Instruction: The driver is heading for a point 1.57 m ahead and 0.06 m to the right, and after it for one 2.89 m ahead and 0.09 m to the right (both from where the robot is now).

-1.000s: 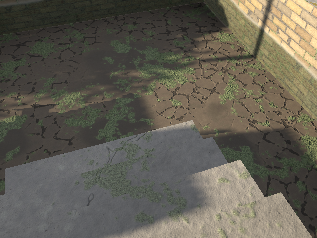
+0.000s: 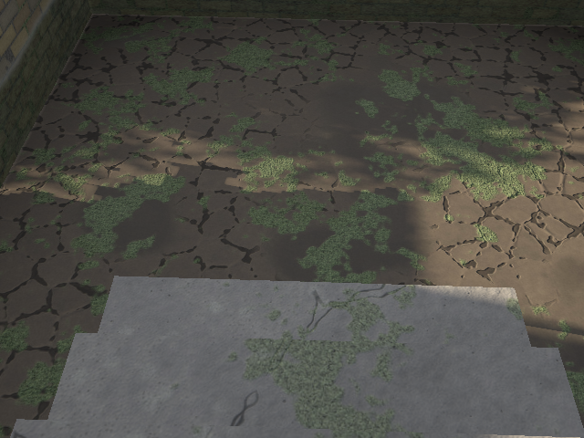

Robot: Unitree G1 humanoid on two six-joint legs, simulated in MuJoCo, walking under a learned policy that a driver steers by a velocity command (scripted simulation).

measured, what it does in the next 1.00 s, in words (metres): walks ahead: right foot, then left foot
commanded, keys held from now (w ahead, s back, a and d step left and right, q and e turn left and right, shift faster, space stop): q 0.08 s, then no key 0.64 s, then w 0.28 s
